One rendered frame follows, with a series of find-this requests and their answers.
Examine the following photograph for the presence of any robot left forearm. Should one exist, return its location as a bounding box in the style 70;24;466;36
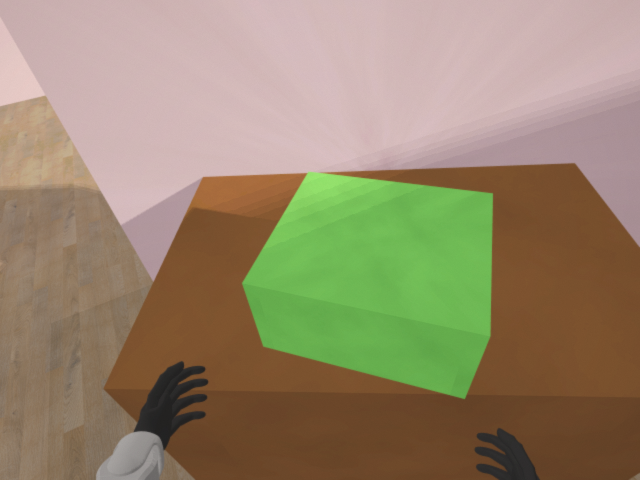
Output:
96;431;164;480

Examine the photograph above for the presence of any robot right hand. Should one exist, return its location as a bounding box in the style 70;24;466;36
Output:
475;428;540;480

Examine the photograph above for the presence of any carton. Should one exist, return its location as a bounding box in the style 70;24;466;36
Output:
242;172;493;399

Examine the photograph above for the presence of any pedestal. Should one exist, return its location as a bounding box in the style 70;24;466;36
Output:
103;163;640;480

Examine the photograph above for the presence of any robot left hand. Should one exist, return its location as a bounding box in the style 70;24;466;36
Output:
134;361;208;450

